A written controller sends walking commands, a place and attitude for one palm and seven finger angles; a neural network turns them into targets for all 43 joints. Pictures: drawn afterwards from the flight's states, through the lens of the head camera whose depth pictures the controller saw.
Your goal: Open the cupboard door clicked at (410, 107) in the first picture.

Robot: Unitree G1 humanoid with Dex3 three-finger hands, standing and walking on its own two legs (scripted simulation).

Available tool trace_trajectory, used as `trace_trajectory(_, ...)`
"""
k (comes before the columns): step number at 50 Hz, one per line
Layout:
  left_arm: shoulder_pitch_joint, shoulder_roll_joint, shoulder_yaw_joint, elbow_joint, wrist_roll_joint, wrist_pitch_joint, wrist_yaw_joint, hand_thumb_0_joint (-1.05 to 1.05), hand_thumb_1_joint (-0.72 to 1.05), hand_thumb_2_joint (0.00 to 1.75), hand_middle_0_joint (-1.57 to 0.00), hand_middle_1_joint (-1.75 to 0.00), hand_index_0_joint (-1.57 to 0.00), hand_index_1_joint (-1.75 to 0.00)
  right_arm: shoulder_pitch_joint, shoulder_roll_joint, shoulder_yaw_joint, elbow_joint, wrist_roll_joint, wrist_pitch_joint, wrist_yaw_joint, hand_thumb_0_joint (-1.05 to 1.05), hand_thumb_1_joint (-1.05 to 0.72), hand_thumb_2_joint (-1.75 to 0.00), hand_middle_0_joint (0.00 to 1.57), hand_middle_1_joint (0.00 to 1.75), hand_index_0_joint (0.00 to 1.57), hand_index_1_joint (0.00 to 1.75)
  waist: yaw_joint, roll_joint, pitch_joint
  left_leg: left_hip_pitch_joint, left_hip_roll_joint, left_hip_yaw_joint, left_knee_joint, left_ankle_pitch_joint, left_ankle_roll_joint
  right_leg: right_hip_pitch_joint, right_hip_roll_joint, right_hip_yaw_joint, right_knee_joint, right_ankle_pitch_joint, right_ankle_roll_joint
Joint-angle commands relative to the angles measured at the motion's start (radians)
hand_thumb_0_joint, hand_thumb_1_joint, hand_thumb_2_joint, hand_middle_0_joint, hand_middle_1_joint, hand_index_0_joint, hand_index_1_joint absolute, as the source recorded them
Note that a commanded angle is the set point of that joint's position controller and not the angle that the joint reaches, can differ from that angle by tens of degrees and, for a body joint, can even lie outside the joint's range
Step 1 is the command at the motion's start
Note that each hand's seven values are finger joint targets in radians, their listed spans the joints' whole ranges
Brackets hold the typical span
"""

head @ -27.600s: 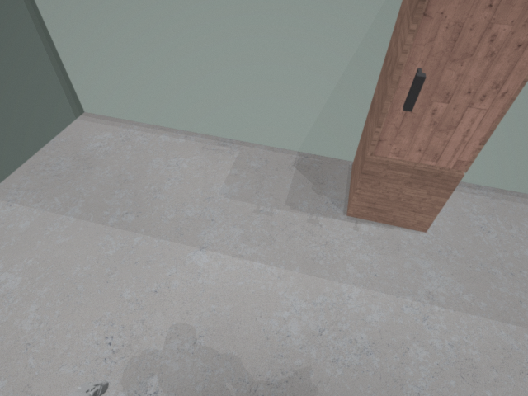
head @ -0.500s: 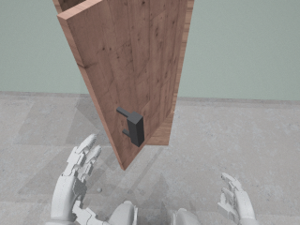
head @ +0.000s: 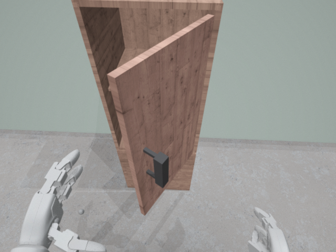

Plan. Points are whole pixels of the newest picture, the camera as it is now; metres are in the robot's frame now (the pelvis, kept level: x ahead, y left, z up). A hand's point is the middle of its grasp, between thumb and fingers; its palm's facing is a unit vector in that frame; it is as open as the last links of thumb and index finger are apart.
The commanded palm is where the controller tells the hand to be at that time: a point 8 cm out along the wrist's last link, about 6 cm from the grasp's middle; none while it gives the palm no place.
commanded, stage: draw the hand back to the body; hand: left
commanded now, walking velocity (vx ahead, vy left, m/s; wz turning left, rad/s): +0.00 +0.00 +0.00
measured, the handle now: (154, 166) +0.33 +0.07 +0.01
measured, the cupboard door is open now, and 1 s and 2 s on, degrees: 57 57 57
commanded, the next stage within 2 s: step back with the hand held close in 1.00 s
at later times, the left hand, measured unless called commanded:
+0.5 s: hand (21, 174) +0.20 +0.26 +0.19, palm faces +0.38 -0.84 -0.39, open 10.5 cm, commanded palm +0.15 +0.30 +0.21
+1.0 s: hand (11, 165) +0.20 +0.26 +0.21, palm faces +0.44 -0.81 -0.39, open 7.5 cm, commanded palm +0.15 +0.30 +0.22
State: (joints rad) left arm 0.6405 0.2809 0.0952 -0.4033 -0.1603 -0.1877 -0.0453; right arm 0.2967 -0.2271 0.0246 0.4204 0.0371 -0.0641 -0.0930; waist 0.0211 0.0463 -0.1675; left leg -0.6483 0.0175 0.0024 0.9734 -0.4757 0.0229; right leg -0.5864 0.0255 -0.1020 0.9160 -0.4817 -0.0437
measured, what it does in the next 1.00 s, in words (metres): rises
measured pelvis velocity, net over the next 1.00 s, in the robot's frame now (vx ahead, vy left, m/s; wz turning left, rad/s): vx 0.01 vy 0.00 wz -0.03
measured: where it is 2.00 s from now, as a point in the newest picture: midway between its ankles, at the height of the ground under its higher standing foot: outside the picture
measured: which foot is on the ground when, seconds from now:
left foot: down 0.00-1.00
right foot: down 0.00-1.00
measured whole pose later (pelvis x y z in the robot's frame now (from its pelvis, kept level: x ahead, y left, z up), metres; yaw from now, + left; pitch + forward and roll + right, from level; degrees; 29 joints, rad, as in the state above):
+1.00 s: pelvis +0.01 +0.00 +0.06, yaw -1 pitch -5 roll -1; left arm 0.49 0.34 0.33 -0.40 -0.07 -0.08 0.12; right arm 0.21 -0.23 0.03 0.64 0.00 -0.11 -0.08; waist 0.06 0.06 0.01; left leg -0.10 0.00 0.05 0.42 -0.24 0.03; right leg -0.06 0.03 -0.05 0.37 -0.24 -0.03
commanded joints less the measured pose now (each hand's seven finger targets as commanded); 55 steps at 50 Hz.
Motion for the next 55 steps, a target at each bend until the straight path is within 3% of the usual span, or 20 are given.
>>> trace_trajectory(1,0.074,0.086,0.04,-0.249,0.088,0.051,0.123,0.0,-0.15,0.45,-0.16,-0.3,-0.16,-0.3,-0.086,-0.08,-0.036,-0.16,-0.005,-0.035,-0.02,0.0,-0.9,-0.9,0.2,0.3,0.2,0.3,0.006,0.007,-0.013,0.177,0.007,-0.033,-0.235,0.293,0.006,0.115,-0.034,0.077,-0.239,0.278,0.02)
trace_trajectory(5,0.004,0.15,0.102,-0.243,0.113,0.08,0.172,0.0,-0.01,0.51,-0.17,-0.3,-0.17,-0.3,-0.114,-0.089,-0.023,-0.141,-0.007,-0.029,-0.028,0.0,-0.9,-0.9,0.2,0.3,0.2,0.3,0.007,-0.037,0.033,0.242,0.011,-0.041,-0.304,0.271,0.008,0.161,-0.03,0.069,-0.307,0.248,0.019)
trace_trajectory(12,-0.101,0.174,0.144,-0.295,0.123,0.085,0.201,0.0,0.23,0.62,-0.18,-0.3,-0.18,-0.3,-0.13,-0.094,-0.006,-0.096,-0.014,-0.069,-0.029,0.0,-0.9,-0.9,0.2,0.3,0.2,0.3,0.014,0.062,0.049,0.375,0.02,-0.055,-0.418,0.314,-0.001,0.249,-0.034,0.067,-0.375,0.261,0.016)
trace_trajectory(15,-0.107,0.194,0.187,-0.265,0.121,0.089,0.204,0.0,0.34,0.66,-0.18,-0.3,-0.18,-0.3,-0.151,-0.099,-0.006,-0.071,-0.015,-0.082,-0.022,0.0,-0.9,-0.9,0.2,0.3,0.2,0.3,0.025,0.015,0.069,0.398,0.025,-0.058,-0.46,0.339,-0.006,0.304,-0.029,0.063,-0.412,0.279,0.015)
trace_trajectory(20,-0.138,0.208,0.252,-0.218,0.11,0.085,0.199,0.0,0.51,0.74,-0.19,-0.3,-0.19,-0.3,-0.177,-0.103,-0.009,-0.033,-0.02,-0.089,-0.011,0.0,-0.9,-0.9,0.2,0.3,0.2,0.3,0.034,0.005,0.12,0.432,0.025,-0.048,-0.518,0.375,-0.011,0.371,-0.028,0.063,-0.465,0.318,0.013)
trace_trajectory(22,-0.163,0.217,0.277,-0.218,0.106,0.077,0.197,0.0,0.58,0.76,-0.19,-0.3,-0.19,-0.3,-0.18,-0.102,-0.013,-0.022,-0.022,-0.09,-0.009,0.0,-0.9,-0.9,0.2,0.3,0.2,0.3,0.033,0.002,0.122,0.455,0.025,-0.04,-0.535,0.385,-0.011,0.387,-0.027,0.067,-0.482,0.332,0.014)
trace_trajectory(26,-0.218,0.244,0.327,-0.258,0.103,0.06,0.195,0.0,0.73,0.82,-0.19,-0.3,-0.19,-0.3,-0.195,-0.104,-0.016,-0.003,-0.026,-0.099,0.0,0.0,-0.9,-0.9,0.2,0.3,0.2,0.3,0.041,0.081,0.092,0.503,0.028,-0.038,-0.566,0.446,-0.02,0.441,-0.03,0.071,-0.503,0.362,0.011)
trace_trajectory(30,-0.227,0.286,0.394,-0.238,0.094,0.053,0.197,0.0,0.87,0.88,-0.2,-0.3,-0.2,-0.3,-0.209,-0.108,-0.024,0.019,-0.028,-0.103,0.005,0.0,-0.9,-0.9,0.2,0.3,0.2,0.3,0.051,0.043,0.097,0.522,0.025,-0.025,-0.582,0.477,-0.017,0.477,-0.025,0.076,-0.535,0.406,0.01)
trace_trajectory(35,-0.209,0.193,0.323,-0.137,0.088,0.06,0.175,0.0,0.9,0.9,-0.2,-0.3,-0.2,-0.3,-0.214,-0.115,-0.035,0.037,-0.026,-0.089,0.016,0.0,-0.9,-0.9,0.2,0.3,0.2,0.3,0.036,-0.004,0.172,0.53,0.025,-0.013,-0.607,0.439,-0.009,0.454,-0.024,0.074,-0.573,0.385,0.018)
trace_trajectory(37,-0.229,0.203,0.325,-0.146,0.087,0.056,0.173,0.0,0.9,0.9,-0.2,-0.3,-0.2,-0.3,-0.215,-0.119,-0.041,0.037,-0.028,-0.083,0.017,0.0,-0.9,-0.9,0.2,0.3,0.2,0.3,0.034,-0.007,0.161,0.542,0.022,-0.006,-0.613,0.412,-0.002,0.456,-0.027,0.08,-0.583,0.376,0.022)
trace_trajectory(39,-0.247,0.232,0.347,-0.184,0.092,0.045,0.176,0.0,0.9,0.9,-0.2,-0.3,-0.2,-0.3,-0.219,-0.119,-0.045,0.039,-0.032,-0.084,0.016,0.0,-0.9,-0.9,0.2,0.3,0.2,0.3,0.04,0.004,0.109,0.561,0.017,-0.003,-0.613,0.425,0.001,0.485,-0.027,0.085,-0.584,0.394,0.02)
trace_trajectory(42,-0.261,0.267,0.371,-0.226,0.096,0.037,0.183,0.0,0.9,0.9,-0.2,-0.3,-0.2,-0.3,-0.232,-0.11,-0.041,0.042,-0.035,-0.094,0.011,0.0,-0.9,-0.9,0.2,0.3,0.2,0.3,0.049,0.043,0.079,0.573,0.011,-0.003,-0.612,0.433,0.001,0.507,-0.029,0.091,-0.587,0.407,0.018)
trace_trajectory(45,-0.273,0.285,0.382,-0.261,0.099,0.032,0.187,0.0,0.9,0.9,-0.2,-0.3,-0.2,-0.3,-0.236,-0.108,-0.039,0.045,-0.035,-0.105,0.01,0.0,-0.9,-0.9,0.2,0.3,0.2,0.3,0.049,0.053,0.083,0.576,0.008,-0.005,-0.612,0.446,-0.004,0.517,-0.027,0.094,-0.595,0.417,0.015)
trace_trajectory(48,-0.256,0.256,0.367,-0.217,0.096,0.034,0.185,0.0,0.9,0.9,-0.2,-0.3,-0.2,-0.3,-0.24,-0.104,-0.037,0.057,-0.035,-0.11,0.01,0.0,-0.9,-0.9,0.2,0.3,0.2,0.3,0.046,0.046,0.142,0.572,0.007,0.002,-0.619,0.428,-0.003,0.485,-0.024,0.095,-0.615,0.404,0.017)
trace_trajectory(49,-0.255,0.258,0.37,-0.213,0.096,0.033,0.185,0.0,0.9,0.9,-0.2,-0.3,-0.2,-0.3,-0.236,-0.104,-0.04,0.06,-0.035,-0.111,0.01,0.0,-0.9,-0.9,0.2,0.3,0.2,0.3,0.045,0.055,0.133,0.577,0.006,0.006,-0.619,0.425,-0.002,0.488,-0.026,0.096,-0.617,0.403,0.017)
trace_trajectory(52,-0.242,0.232,0.355,-0.157,0.091,0.035,0.178,0.0,0.9,0.9,-0.2,-0.3,-0.2,-0.3,-0.236,-0.107,-0.043,0.064,-0.036,-0.105,0.011,0.0,-0.9,-0.9,0.2,0.3,0.2,0.3,0.041,-0.011,0.178,0.565,0.011,0.005,-0.63,0.402,0.002,0.472,-0.022,0.092,-0.629,0.378,0.022)
trace_trajectory(55,-0.241,0.226,0.349,-0.136,0.089,0.037,0.172,0.0,0.9,0.9,-0.2,-0.3,-0.2,-0.3,-0.239,-0.109,-0.046,0.064,-0.034,-0.098,0.014,0.0,-0.9,-0.9,0.2,0.3,0.2,0.3,0.044,0.001,0.175,0.571,0.009,0.008,-0.636,0.383,0.004,0.474,-0.023,0.098,-0.64,0.356,0.023)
